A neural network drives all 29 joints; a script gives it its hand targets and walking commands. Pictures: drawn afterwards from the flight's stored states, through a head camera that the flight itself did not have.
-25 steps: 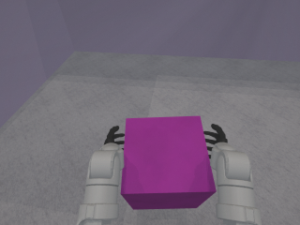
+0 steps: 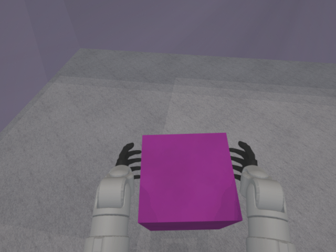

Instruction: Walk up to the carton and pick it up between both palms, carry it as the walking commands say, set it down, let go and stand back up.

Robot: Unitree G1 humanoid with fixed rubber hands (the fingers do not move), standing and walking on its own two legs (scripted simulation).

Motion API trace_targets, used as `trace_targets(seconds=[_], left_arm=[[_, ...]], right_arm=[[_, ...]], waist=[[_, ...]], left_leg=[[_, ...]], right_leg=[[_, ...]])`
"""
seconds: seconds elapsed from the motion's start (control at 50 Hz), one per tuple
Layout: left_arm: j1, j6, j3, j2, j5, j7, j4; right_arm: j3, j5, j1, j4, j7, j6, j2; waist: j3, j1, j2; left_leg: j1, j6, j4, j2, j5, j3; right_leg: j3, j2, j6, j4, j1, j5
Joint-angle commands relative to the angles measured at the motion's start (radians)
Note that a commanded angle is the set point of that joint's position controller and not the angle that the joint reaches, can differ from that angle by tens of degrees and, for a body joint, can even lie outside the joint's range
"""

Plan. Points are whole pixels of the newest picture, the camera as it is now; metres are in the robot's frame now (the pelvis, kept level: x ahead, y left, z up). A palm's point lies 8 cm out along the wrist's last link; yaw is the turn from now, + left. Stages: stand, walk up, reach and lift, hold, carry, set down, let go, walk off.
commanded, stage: carry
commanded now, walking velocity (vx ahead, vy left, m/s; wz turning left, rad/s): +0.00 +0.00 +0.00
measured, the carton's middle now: (184, 186) +0.31 -0.01 -0.06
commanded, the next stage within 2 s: hold in 0.74 s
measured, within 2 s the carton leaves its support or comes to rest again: neither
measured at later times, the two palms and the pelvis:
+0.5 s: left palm (121, 175) +0.28 +0.14 +0.04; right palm (248, 174) +0.29 -0.15 +0.05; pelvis +0.00 +0.00 +0.00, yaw +0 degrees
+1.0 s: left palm (114, 178) +0.27 +0.16 +0.05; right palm (244, 174) +0.28 -0.14 +0.06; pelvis +0.00 +0.00 +0.00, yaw +0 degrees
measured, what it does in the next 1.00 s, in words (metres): stands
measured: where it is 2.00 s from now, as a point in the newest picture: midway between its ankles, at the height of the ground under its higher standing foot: outside the picture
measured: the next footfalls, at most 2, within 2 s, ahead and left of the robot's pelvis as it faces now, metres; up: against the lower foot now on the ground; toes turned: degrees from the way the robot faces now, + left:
none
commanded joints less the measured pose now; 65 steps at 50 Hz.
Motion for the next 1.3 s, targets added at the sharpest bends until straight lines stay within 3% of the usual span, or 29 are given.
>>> trace_targets(seconds=[0.0, 0.04, 0.06, 0.1, 0.14, 0.16, 0.2, 0.24, 0.34, 0.38, 0.44, 0.48, 0.58, 0.64, 0.68, 0.72, 0.74, 0.78, 0.84, 0.94, 0.96, 0.98, 1.02, 1.04, 1.06, 1.12, 1.14, 1.2, 1.28], left_arm=[[-0.399, -0.112, -0.461, -0.812, -0.254, -0.248, -0.164], [-0.383, -0.155, -0.419, -0.791, -0.214, -0.247, -0.108], [-0.421, -0.153, -0.499, -0.818, -0.277, -0.247, -0.239], [-0.359, -0.168, -0.440, -0.784, -0.220, -0.246, -0.119], [-0.371, -0.181, -0.473, -0.779, -0.244, -0.244, -0.186], [-0.351, -0.187, -0.447, -0.767, -0.217, -0.243, -0.136], [-0.362, -0.180, -0.513, -0.781, -0.264, -0.242, -0.231], [-0.363, -0.184, -0.477, -0.772, -0.237, -0.243, -0.163], [-0.345, -0.179, -0.484, -0.765, -0.242, -0.244, -0.175], [-0.332, -0.193, -0.450, -0.750, -0.213, -0.244, -0.112], [-0.352, -0.210, -0.468, -0.759, -0.224, -0.244, -0.143], [-0.338, -0.221, -0.435, -0.735, -0.195, -0.244, -0.093], [-0.353, -0.232, -0.487, -0.755, -0.231, -0.241, -0.171], [-0.326, -0.226, -0.457, -0.739, -0.208, -0.241, -0.115], [-0.334, -0.225, -0.476, -0.733, -0.226, -0.240, -0.161], [-0.329, -0.242, -0.437, -0.727, -0.193, -0.242, -0.097], [-0.309, -0.234, -0.517, -0.776, -0.209, -0.248, -0.046], [-0.363, -0.251, -0.570, -0.818, -0.220, -0.257, -0.107], [-0.401, -0.238, -0.587, -0.849, -0.221, -0.261, -0.136], [-0.420, -0.203, -0.551, -0.852, -0.211, -0.273, -0.038], [-0.426, -0.198, -0.535, -0.855, -0.204, -0.273, -0.031], [-0.487, -0.205, -0.481, -0.862, -0.180, -0.283, 0.017], [-0.560, -0.208, -0.426, -0.886, -0.170, -0.296, 0.104], [-0.591, -0.221, -0.418, -0.923, -0.170, -0.308, 0.135], [-0.620, -0.238, -0.398, -0.950, -0.171, -0.320, 0.165], [-0.771, -0.301, -0.414, -1.064, -0.204, -0.342, 0.178], [-0.800, -0.314, -0.409, -1.082, -0.206, -0.350, 0.203], [-0.855, -0.358, -0.350, -1.116, -0.188, -0.370, 0.301], [-0.795, -0.412, -0.228, -1.074, -0.126, -0.391, 0.433]], right_arm=[[0.534, 0.238, -0.303, 0.000, 0.246, -0.059, 0.823], [0.496, 0.197, -0.299, 0.044, 0.244, -0.102, 0.799], [0.562, 0.247, -0.314, -0.069, 0.243, -0.099, 0.821], [0.509, 0.192, -0.272, 0.031, 0.240, -0.115, 0.782], [0.546, 0.215, -0.275, -0.022, 0.238, -0.126, 0.788], [0.527, 0.196, -0.273, 0.014, 0.239, -0.133, 0.775], [0.586, 0.238, -0.274, -0.073, 0.238, -0.127, 0.788], [0.542, 0.200, -0.278, -0.023, 0.234, -0.133, 0.767], [0.556, 0.209, -0.279, -0.039, 0.234, -0.130, 0.762], [0.519, 0.176, -0.246, 0.034, 0.235, -0.143, 0.747], [0.538, 0.188, -0.272, -0.003, 0.235, -0.159, 0.755], [0.503, 0.154, -0.246, 0.057, 0.233, -0.170, 0.734], [0.554, 0.190, -0.268, -0.034, 0.232, -0.181, 0.743], [0.530, 0.173, -0.257, 0.012, 0.233, -0.175, 0.724], [0.551, 0.188, -0.251, -0.013, 0.230, -0.174, 0.735], [0.514, 0.156, -0.253, 0.038, 0.231, -0.193, 0.726], [0.609, 0.198, -0.289, 0.000, 0.234, -0.195, 0.845], [0.641, 0.217, -0.301, -0.026, 0.234, -0.213, 0.878], [0.659, 0.219, -0.312, -0.009, 0.252, -0.202, 0.876], [0.586, 0.179, -0.327, 0.090, 0.264, -0.175, 0.845], [0.577, 0.178, -0.337, 0.095, 0.269, -0.173, 0.835], [0.593, 0.194, -0.418, 0.167, 0.304, -0.159, 0.893], [0.535, 0.175, -0.504, 0.221, 0.324, -0.168, 0.884], [0.513, 0.160, -0.531, 0.244, 0.335, -0.180, 0.894], [0.517, 0.167, -0.610, 0.244, 0.347, -0.197, 0.930], [0.523, 0.177, -0.770, 0.227, 0.374, -0.256, 0.987], [0.493, 0.156, -0.762, 0.262, 0.377, -0.267, 0.995], [0.417, 0.117, -0.793, 0.358, 0.393, -0.307, 1.009], [0.336, 0.053, -0.766, 0.466, 0.398, -0.345, 1.007]], waist=[[-0.457, 0.003, 0.005], [-0.457, 0.002, -0.002], [-0.449, 0.000, 0.001], [-0.457, -0.002, -0.015], [-0.442, -0.002, -0.017], [-0.439, -0.002, -0.024], [-0.449, -0.002, -0.003], [-0.446, -0.002, -0.010], [-0.440, -0.001, 0.001], [-0.436, 0.001, 0.001], [-0.435, -0.001, -0.002], [-0.443, -0.002, -0.007], [-0.438, -0.003, 0.001], [-0.447, -0.002, 0.016], [-0.445, -0.002, 0.003], [-0.436, -0.002, 0.002], [-0.297, 0.109, -0.039], [-0.375, 0.088, -0.040], [-0.421, 0.076, -0.009], [-0.298, 0.028, -0.018], [-0.271, 0.038, -0.003], [-0.204, 0.051, 0.040], [-0.137, 0.032, 0.036], [-0.151, 0.018, 0.037], [-0.172, 0.042, 0.022], [-0.245, 0.039, 0.028], [-0.238, 0.011, 0.026], [-0.257, -0.002, 0.009], [-0.257, 0.016, -0.027]], left_leg=[[0.164, 0.017, -0.134, 0.113, 0.106, -0.107], [0.166, 0.012, -0.118, 0.105, 0.127, -0.095], [0.161, 0.011, -0.125, 0.107, 0.111, -0.102], [0.163, 0.009, -0.112, 0.102, 0.122, -0.098], [0.168, 0.006, -0.112, 0.095, 0.101, -0.093], [0.170, 0.008, -0.116, 0.096, 0.093, -0.095], [0.178, 0.009, -0.120, 0.101, 0.113, -0.102], [0.168, 0.010, -0.120, 0.105, 0.125, -0.104], [0.158, 0.013, -0.127, 0.107, 0.106, -0.110], [0.162, 0.011, -0.125, 0.100, 0.092, -0.106], [0.159, 0.008, -0.131, 0.105, 0.105, -0.109], [0.156, 0.010, -0.122, 0.103, 0.104, -0.110], [0.170, 0.008, -0.116, 0.106, 0.136, -0.107], [0.170, 0.010, -0.122, 0.103, 0.117, -0.104], [0.160, 0.010, -0.123, 0.103, 0.108, -0.107], [0.167, 0.008, -0.116, 0.102, 0.110, -0.100], [0.229, 0.002, -0.124, -0.138, 0.197, -0.124], [0.304, -0.001, -0.102, -0.131, 0.323, -0.152], [0.338, -0.006, -0.112, -0.131, 0.368, -0.169], [0.314, -0.012, -0.142, -0.129, 0.237, -0.177], [0.313, -0.015, -0.149, -0.124, 0.202, -0.179], [0.288, 0.006, -0.202, -0.111, -0.018, -0.195], [0.233, 0.018, -0.210, -0.103, -0.128, -0.192], [0.235, 0.021, -0.210, -0.095, -0.148, -0.200], [0.228, 0.026, -0.198, -0.097, -0.162, -0.199], [0.218, 0.026, -0.168, -0.093, -0.183, -0.211], [0.201, 0.024, -0.165, -0.092, -0.182, -0.212], [0.195, 0.027, -0.148, -0.091, -0.211, -0.214], [0.207, 0.028, -0.114, -0.106, -0.129, -0.194]], right_leg=[[0.082, -0.123, -0.006, -0.056, 0.150, 0.130], [0.090, -0.129, -0.005, -0.059, 0.163, 0.161], [0.087, -0.130, -0.004, -0.065, 0.156, 0.149], [0.091, -0.133, -0.004, -0.065, 0.164, 0.162], [0.096, -0.138, -0.003, -0.079, 0.149, 0.152], [0.097, -0.138, -0.003, -0.082, 0.141, 0.133], [0.092, -0.135, -0.002, -0.074, 0.148, 0.143], [0.090, -0.134, -0.002, -0.070, 0.153, 0.148], [0.087, -0.133, -0.001, -0.071, 0.148, 0.128], [0.098, -0.138, -0.005, -0.078, 0.146, 0.121], [0.086, -0.131, -0.002, -0.068, 0.149, 0.123], [0.087, -0.135, -0.003, -0.074, 0.154, 0.134], [0.082, -0.136, -0.002, -0.068, 0.154, 0.153], [0.090, -0.136, -0.006, -0.066, 0.151, 0.146], [0.085, -0.137, -0.005, -0.069, 0.163, 0.139], [0.088, -0.138, -0.006, -0.076, 0.151, 0.145], [0.116, 0.063, -0.013, -0.143, 0.242, 0.134], [0.132, 0.058, -0.016, -0.134, 0.263, 0.236], [0.138, 0.068, -0.027, -0.125, 0.281, 0.265], [0.142, 0.063, -0.035, -0.164, 0.231, 0.118], [0.139, 0.064, -0.041, -0.169, 0.219, 0.080], [0.136, 0.068, -0.005, -0.162, 0.166, -0.073], [0.126, 0.069, -0.009, -0.148, 0.139, -0.163], [0.121, 0.077, -0.011, -0.134, 0.143, -0.170], [0.125, 0.074, -0.011, -0.126, 0.149, -0.191], [0.132, 0.073, -0.021, -0.091, 0.143, -0.200], [0.128, 0.075, -0.022, -0.086, 0.143, -0.189], [0.135, 0.069, -0.022, -0.073, 0.144, -0.206], [0.155, 0.046, -0.023, -0.098, 0.114, -0.215]])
